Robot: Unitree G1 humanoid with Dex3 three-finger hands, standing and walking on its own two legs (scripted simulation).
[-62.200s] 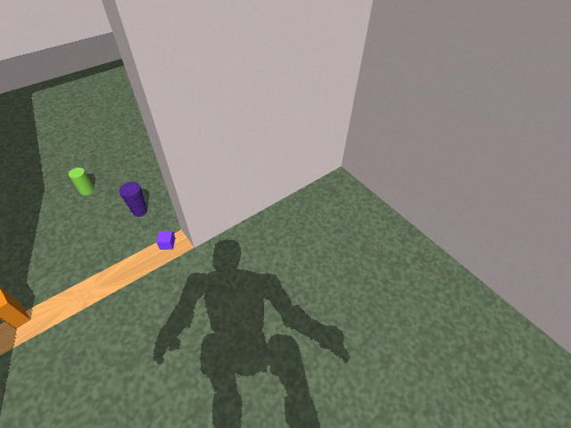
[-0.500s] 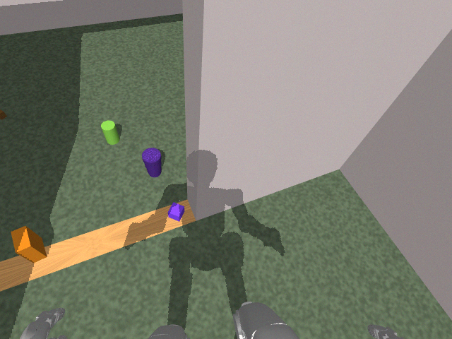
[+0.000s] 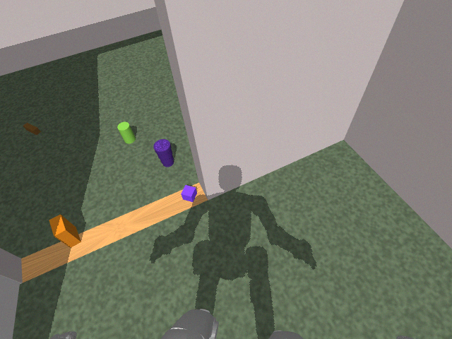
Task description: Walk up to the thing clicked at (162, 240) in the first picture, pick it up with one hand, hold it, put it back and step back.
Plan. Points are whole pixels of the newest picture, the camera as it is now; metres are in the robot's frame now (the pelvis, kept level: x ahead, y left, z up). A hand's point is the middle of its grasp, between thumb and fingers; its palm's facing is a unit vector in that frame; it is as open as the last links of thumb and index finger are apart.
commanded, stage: step back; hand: left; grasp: from above
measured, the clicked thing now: (189, 193) +0.80 +0.25 -0.74
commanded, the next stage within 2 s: stand in 1.76 s
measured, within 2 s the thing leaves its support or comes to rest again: neither
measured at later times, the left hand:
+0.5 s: hand out of the picture -0.10 +0.25 -0.17, palm faces +0.02 -0.92 -0.39, open 7.4 cm
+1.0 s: hand out of the picture -0.25 +0.24 -0.15, palm faces +0.11 -0.91 -0.41, open 7.4 cm
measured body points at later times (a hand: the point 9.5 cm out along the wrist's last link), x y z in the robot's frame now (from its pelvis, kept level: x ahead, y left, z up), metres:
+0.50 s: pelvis -0.18 -0.03 -0.01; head -0.12 -0.02 +0.43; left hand -0.10 +0.29 -0.14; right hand -0.01 -0.34 -0.11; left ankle -0.08 +0.11 -0.73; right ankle -0.23 -0.17 -0.72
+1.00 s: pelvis -0.28 -0.05 +0.00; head -0.28 -0.05 +0.45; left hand -0.25 +0.29 -0.12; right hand -0.21 -0.34 -0.13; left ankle -0.29 +0.08 -0.73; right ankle -0.24 -0.16 -0.71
